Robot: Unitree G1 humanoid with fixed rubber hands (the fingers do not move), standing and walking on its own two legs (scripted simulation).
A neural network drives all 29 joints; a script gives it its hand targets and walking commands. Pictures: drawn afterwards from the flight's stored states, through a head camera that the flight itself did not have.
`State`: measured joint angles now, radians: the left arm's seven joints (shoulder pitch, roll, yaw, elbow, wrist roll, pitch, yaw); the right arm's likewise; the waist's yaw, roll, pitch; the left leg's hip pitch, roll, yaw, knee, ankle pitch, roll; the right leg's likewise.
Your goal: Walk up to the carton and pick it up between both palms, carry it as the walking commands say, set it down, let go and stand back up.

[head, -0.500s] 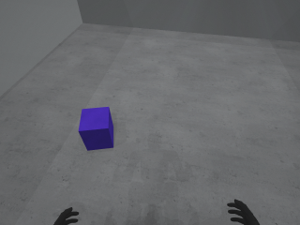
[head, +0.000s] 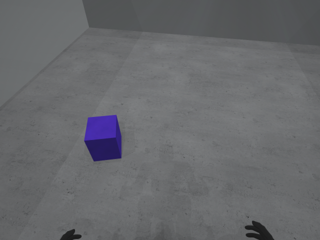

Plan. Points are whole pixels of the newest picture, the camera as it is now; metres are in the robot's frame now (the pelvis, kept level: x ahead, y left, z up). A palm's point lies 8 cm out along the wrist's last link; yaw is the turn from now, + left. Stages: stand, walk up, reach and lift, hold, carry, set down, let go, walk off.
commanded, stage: stand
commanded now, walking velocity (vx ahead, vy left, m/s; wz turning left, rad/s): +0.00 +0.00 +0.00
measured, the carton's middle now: (105, 138) +0.91 +0.41 -0.63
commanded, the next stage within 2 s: walk up in 0.16 s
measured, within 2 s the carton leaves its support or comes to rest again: neither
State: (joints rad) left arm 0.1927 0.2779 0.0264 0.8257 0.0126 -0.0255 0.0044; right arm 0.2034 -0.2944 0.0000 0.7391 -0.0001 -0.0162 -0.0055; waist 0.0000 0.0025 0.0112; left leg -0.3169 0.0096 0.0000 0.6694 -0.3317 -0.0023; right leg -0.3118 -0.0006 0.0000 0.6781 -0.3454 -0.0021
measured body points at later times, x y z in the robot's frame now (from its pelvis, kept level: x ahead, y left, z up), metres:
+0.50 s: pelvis +0.00 +0.01 +0.01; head +0.01 +0.00 +0.46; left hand +0.08 +0.31 -0.10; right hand +0.13 -0.28 -0.10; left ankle +0.03 +0.15 -0.68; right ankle +0.01 -0.11 -0.72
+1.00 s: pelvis +0.13 +0.08 +0.00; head +0.15 +0.08 +0.45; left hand +0.20 +0.42 -0.09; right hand +0.20 -0.22 -0.11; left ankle +0.11 +0.20 -0.72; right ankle +0.17 -0.06 -0.72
